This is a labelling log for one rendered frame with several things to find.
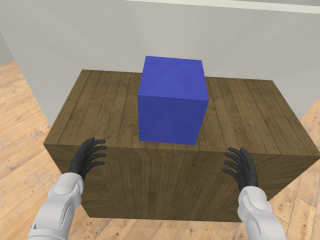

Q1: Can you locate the carton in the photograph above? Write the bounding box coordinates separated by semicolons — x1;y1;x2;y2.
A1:
137;56;209;145

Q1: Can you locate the robot left hand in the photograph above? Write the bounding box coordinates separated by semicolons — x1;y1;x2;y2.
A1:
67;137;107;181

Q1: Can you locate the pedestal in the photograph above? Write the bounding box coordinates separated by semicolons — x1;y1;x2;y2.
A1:
43;69;320;223

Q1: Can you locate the right robot forearm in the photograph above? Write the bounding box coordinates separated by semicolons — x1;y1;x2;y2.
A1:
237;186;287;240

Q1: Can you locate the robot right hand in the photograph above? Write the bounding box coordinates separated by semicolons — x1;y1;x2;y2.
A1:
222;147;259;192

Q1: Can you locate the left robot forearm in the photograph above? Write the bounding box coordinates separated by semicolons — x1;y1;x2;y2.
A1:
27;172;84;240

